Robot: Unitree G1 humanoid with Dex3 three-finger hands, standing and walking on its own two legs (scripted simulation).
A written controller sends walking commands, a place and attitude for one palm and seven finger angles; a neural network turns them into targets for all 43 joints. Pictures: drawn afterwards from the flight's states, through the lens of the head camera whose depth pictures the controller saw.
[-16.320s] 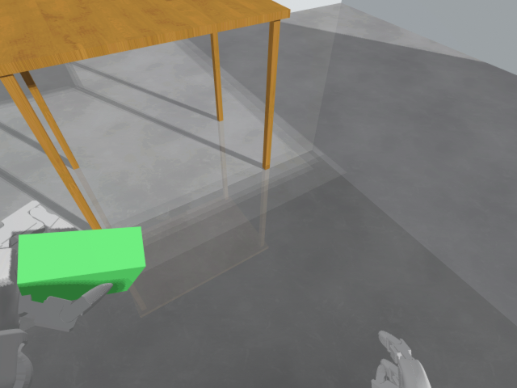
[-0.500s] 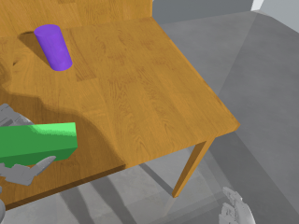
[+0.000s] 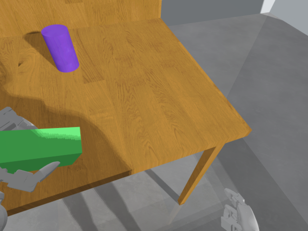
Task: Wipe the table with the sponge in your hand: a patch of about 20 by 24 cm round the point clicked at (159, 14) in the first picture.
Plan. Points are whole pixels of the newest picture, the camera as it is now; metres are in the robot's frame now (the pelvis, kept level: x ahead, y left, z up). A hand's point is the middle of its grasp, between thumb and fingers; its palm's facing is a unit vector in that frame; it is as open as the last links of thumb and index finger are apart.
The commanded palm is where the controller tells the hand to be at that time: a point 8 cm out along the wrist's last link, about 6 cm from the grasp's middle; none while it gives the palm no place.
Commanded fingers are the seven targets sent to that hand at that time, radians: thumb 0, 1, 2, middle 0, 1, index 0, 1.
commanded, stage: shuffle to correct the standing spot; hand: left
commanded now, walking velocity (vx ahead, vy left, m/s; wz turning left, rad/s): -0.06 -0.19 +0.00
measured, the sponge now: (53, 150) +0.23 +0.21 +0.15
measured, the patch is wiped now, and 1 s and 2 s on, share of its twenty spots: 0.05 0.05 0.05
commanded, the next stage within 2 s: none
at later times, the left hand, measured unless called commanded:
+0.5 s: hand (28, 151) +0.22 +0.25 +0.17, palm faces +0.39 -0.84 -0.37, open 9.2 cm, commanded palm +0.16 +0.28 +0.18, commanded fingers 0.00 0.10 1.30 -1.20 -1.60 -1.20 -1.60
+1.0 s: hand (28, 153) +0.21 +0.24 +0.17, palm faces +0.40 -0.83 -0.39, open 9.2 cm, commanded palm +0.16 +0.28 +0.18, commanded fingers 0.00 0.10 1.30 -1.20 -1.60 -1.20 -1.60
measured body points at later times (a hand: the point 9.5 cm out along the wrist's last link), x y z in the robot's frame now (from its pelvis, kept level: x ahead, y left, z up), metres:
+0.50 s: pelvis +0.00 +0.00 +0.00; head +0.03 +0.01 +0.45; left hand +0.19 +0.29 +0.19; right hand +0.17 -0.24 -0.08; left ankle -0.02 +0.13 -0.73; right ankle +0.05 -0.06 -0.73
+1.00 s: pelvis +0.00 -0.01 +0.00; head +0.03 +0.00 +0.45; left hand +0.19 +0.29 +0.19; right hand +0.17 -0.24 -0.08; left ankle -0.02 +0.13 -0.73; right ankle +0.05 -0.06 -0.73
